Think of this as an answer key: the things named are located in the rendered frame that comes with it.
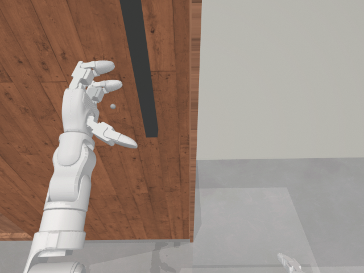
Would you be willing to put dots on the left robot upper arm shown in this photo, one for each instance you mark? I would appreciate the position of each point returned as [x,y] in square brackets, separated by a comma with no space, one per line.
[58,267]

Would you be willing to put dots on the wardrobe door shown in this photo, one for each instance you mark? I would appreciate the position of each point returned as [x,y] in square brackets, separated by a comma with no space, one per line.
[136,193]
[7,226]

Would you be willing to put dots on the left robot forearm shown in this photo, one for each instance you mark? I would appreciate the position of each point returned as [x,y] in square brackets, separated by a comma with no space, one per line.
[62,227]

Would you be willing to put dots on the handle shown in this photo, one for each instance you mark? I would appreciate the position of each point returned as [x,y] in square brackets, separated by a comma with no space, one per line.
[136,37]

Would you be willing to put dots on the robot left hand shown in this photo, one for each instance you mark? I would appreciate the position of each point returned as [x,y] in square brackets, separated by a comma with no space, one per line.
[79,103]

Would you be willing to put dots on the robot right hand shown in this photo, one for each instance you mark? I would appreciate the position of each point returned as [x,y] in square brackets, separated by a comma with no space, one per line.
[291,265]

